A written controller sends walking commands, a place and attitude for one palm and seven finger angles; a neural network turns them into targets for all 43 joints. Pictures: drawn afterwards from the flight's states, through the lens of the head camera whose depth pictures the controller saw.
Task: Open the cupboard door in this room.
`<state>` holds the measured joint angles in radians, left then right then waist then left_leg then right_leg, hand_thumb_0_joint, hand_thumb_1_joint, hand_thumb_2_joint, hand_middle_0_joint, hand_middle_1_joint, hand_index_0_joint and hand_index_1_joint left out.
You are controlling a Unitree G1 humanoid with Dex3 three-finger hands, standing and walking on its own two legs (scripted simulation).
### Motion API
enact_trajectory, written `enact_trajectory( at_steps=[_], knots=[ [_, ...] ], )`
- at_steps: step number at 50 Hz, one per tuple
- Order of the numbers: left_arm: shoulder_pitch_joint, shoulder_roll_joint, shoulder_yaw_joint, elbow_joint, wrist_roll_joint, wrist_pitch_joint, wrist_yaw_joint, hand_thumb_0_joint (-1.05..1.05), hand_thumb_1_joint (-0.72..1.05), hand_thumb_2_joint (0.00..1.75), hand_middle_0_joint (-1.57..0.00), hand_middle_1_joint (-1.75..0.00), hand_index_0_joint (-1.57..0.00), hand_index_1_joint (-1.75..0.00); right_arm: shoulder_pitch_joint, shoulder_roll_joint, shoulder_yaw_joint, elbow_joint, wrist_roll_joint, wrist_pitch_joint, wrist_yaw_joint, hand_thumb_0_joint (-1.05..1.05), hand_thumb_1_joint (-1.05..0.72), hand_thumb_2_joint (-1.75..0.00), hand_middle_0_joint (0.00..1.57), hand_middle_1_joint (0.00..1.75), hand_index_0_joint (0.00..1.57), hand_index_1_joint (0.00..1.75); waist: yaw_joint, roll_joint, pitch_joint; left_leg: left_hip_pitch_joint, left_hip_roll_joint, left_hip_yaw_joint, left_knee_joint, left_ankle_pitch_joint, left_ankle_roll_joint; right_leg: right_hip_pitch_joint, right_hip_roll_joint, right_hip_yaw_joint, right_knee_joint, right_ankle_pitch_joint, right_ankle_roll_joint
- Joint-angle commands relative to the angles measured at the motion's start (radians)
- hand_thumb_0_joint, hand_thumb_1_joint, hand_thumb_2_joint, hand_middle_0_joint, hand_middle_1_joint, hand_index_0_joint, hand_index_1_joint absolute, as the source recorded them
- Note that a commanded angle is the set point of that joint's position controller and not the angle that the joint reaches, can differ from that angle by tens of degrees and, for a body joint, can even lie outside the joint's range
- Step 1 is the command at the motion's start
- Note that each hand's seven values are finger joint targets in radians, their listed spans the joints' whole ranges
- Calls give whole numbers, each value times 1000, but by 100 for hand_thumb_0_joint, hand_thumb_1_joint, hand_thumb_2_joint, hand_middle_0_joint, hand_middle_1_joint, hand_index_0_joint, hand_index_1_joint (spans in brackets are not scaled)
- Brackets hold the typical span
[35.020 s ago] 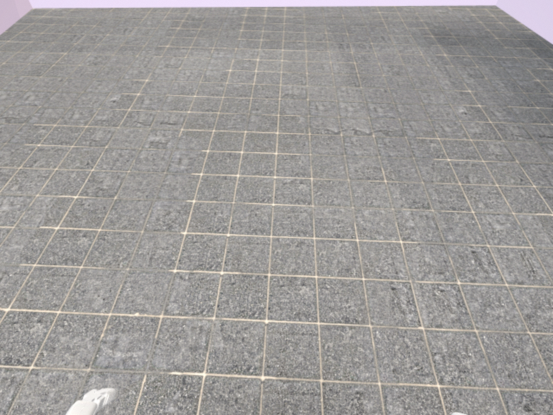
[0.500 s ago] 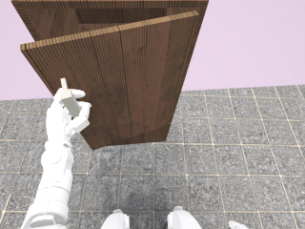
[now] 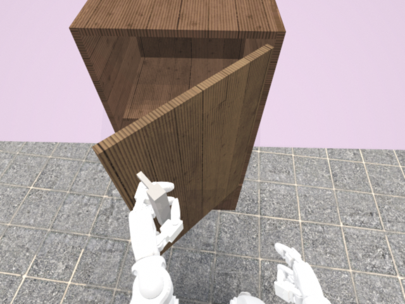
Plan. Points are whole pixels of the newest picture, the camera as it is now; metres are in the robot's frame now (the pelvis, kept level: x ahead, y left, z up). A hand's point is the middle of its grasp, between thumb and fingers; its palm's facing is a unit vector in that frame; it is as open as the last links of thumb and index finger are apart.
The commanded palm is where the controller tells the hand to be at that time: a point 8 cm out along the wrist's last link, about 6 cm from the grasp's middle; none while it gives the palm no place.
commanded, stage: open thumb and fingers to let go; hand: left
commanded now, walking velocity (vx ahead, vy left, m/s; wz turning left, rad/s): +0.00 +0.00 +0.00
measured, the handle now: (155, 201) +0.31 +0.11 +0.02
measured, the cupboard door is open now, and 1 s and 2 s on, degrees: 44 44 48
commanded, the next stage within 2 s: slide the hand sideways off the handle in 0.88 s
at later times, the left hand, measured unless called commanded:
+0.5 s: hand (177, 218) +0.27 +0.06 +0.03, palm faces +0.39 -0.92 -0.02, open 10.9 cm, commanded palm +0.22 +0.11 +0.03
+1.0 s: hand (174, 223) +0.27 +0.07 +0.02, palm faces +0.30 -0.95 -0.02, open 14.9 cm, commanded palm +0.22 +0.10 +0.03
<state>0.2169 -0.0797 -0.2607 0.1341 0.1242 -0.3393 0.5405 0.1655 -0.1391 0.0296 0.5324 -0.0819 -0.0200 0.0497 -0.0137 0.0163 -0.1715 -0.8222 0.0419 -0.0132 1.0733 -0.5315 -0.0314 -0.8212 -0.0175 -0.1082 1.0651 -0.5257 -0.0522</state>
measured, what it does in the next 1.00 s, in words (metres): stands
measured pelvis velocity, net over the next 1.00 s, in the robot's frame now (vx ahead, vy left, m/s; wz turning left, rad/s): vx -0.02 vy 0.01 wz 0.00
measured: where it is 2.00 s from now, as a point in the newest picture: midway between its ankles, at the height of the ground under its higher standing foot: outside the picture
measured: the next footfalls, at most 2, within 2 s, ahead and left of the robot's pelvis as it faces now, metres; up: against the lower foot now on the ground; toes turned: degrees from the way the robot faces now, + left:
none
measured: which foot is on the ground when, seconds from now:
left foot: down 0.00-1.00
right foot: down 0.00-1.00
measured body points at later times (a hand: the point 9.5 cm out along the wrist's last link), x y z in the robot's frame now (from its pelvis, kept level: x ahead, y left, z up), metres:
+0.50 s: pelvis -0.01 -0.02 -0.01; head +0.06 -0.04 +0.44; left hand +0.25 +0.11 +0.03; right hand +0.15 -0.24 -0.12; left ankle -0.01 +0.14 -0.66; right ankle +0.00 -0.09 -0.66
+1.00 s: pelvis -0.02 +0.01 -0.01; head +0.04 +0.00 +0.44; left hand +0.24 +0.12 +0.03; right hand +0.17 -0.20 -0.11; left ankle -0.01 +0.14 -0.66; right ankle +0.00 -0.09 -0.66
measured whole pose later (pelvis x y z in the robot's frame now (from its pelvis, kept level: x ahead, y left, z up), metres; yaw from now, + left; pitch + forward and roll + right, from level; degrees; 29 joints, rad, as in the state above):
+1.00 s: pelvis -0.02 +0.01 -0.01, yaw +0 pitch +16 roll +0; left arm 0.14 -0.09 -0.26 0.18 0.11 -0.32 0.56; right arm 0.18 -0.16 0.02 0.56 -0.09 -0.06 0.02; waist -0.01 0.03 -0.17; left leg -0.87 0.03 -0.02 1.13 -0.53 -0.02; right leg -0.87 -0.03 -0.11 1.11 -0.52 -0.05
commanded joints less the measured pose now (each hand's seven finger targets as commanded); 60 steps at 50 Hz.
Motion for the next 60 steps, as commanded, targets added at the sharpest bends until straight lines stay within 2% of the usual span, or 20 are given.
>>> enact_trajectory(
  at_steps=[1,4,9,14,23,25,31,34,37,42,43,44,49,50,51,52,54,56,58,60],
  knots=[
    [-79,-132,-6,-220,16,-47,38,0,90,90,-40,-135,-40,-135,-63,-108,-41,-130,1,-65,-20,0,-90,-90,20,30,20,30,-4,-62,-197,74,-61,-3,-92,260,33,187,8,63,-160,363,28],
    [-226,-86,60,-170,17,-51,68,0,83,87,-40,-134,-40,-134,-66,-106,-43,-98,-4,-70,-37,0,-90,-90,20,30,20,30,-15,-103,-176,31,-66,-11,-61,215,31,160,-5,101,-177,306,38],
    [-141,-73,76,-173,1,-63,43,0,48,72,-37,-130,-37,-130,-42,-103,-56,-102,-1,-76,-41,0,-90,-90,20,30,20,30,7,-118,-283,12,-72,-4,-52,247,25,282,-37,161,-183,452,56],
    [-159,-63,66,-167,-10,-65,18,0,13,57,-35,-127,-35,-127,-33,-109,-58,-98,2,-77,-48,0,-90,-90,20,30,20,30,-17,-151,-244,-23,-69,-10,-43,213,27,292,-59,203,-214,437,73],
    [-146,-49,86,-161,-7,-96,14,0,-50,30,-30,-120,-30,-120,-24,-113,-67,-99,2,-86,-47,0,-90,-90,20,30,20,30,-2,-144,-260,-34,-68,-10,-47,203,28,282,-58,199,-200,391,67],
    [-156,-49,84,-163,-5,-97,16,0,-50,30,-30,-120,-30,-120,-25,-117,-70,-100,3,-86,-49,0,-90,-90,20,30,20,30,-7,-150,-253,-27,-67,-9,-47,205,30,269,-53,188,-196,384,64],
    [-193,-62,65,-166,-2,-102,27,0,-50,30,-25,-90,-25,-90,-25,-117,-66,-97,2,-92,-50,0,-90,-90,20,30,20,30,-13,-123,-243,-7,-67,-7,-49,197,34,224,-42,162,-191,325,55],
    [-213,-58,67,-177,6,-100,38,0,-50,30,-22,-75,-22,-75,-25,-120,-67,-100,2,-93,-49,0,-90,-90,20,30,20,30,-8,-88,-259,27,-64,-5,-57,217,38,197,-23,126,-170,309,41],
    [-219,-74,59,-166,3,-91,46,0,-50,30,-20,-60,-20,-60,-30,-120,-64,-104,1,-92,-46,0,-90,-90,20,30,20,30,-4,-90,-247,32,-65,-6,-68,209,37,183,-13,105,-163,277,35],
    [-200,-113,28,-189,11,-73,58,0,-50,30,-16,-35,-16,-35,-29,-116,-60,-117,0,-91,-39,0,-90,-90,20,30,20,30,7,-50,-282,76,-63,-3,-78,266,36,179,2,68,-132,329,25],
    [-184,-120,25,-173,10,-63,59,0,-50,30,-15,-30,-15,-30,-34,-117,-58,-121,0,-91,-38,0,-90,-90,20,30,20,30,8,-61,-261,71,-62,-4,-82,259,34,172,5,62,-135,318,23],
    [-182,-121,26,-174,11,-58,59,0,-50,30,-15,-30,-15,-30,-33,-117,-57,-122,2,-90,-37,0,-90,-90,20,30,20,30,6,-79,-257,73,-60,-12,-86,266,35,172,9,57,-135,315,21],
    [-198,-162,-13,-199,21,-38,70,0,-50,30,-15,-30,-15,-30,-46,-118,-54,-129,2,-93,-28,0,-90,-90,20,30,20,30,4,-43,-252,87,-56,-16,-88,269,33,137,17,37,-118,288,15],
    [-205,-36,-221,-224,117,-81,-137,0,-50,30,-15,-30,-15,-30,28,-170,-57,-114,11,-92,-20,0,-90,-90,20,30,20,30,-102,-82,-186,92,-53,-12,-54,262,54,82,-2,76,-117,346,23],
    [-244,30,-143,-279,73,-128,-250,0,-50,30,-15,-30,-15,-30,25,-158,-66,-133,15,-90,-23,0,-90,-90,20,30,20,30,-65,-45,-235,76,-56,-11,-44,266,58,116,-8,85,-103,370,17],
    [-244,76,-119,-293,55,-154,-321,0,-50,30,-15,-30,-15,-30,24,-161,-66,-140,17,-86,-29,0,-90,-90,20,30,20,30,-48,-38,-275,76,-59,-11,-42,271,61,152,-9,98,-92,394,14],
    [-205,84,-122,-343,-5,-181,-446,0,-50,30,-15,-30,-15,-30,20,-161,-66,-170,32,-94,-33,0,-90,-90,20,30,20,30,-48,-11,-295,85,-61,-12,-33,282,62,157,-7,99,-76,404,10],
    [-136,45,-99,-349,-97,-176,-504,0,-50,30,-15,-30,-15,-30,5,-155,-60,-204,51,-101,-38,0,-90,-90,20,30,20,30,-28,-16,-261,83,-61,-14,-50,240,57,148,0,85,-90,335,9],
    [-90,14,-63,-338,-172,-145,-499,0,-50,30,-15,-30,-15,-30,-3,-156,-55,-226,66,-107,-42,0,-90,-90,20,30,20,30,-20,-41,-211,68,-61,-19,-70,178,52,126,8,67,-113,235,13],
    [-38,21,-19,-322,-188,-116,-456,0,-50,30,-15,-30,-15,-30,-7,-161,-54,-241,69,-104,-42,0,-90,-90,20,30,20,30,-5,-85,-191,49,-61,-26,-80,164,48,118,12,57,-109,195,15]
  ],
)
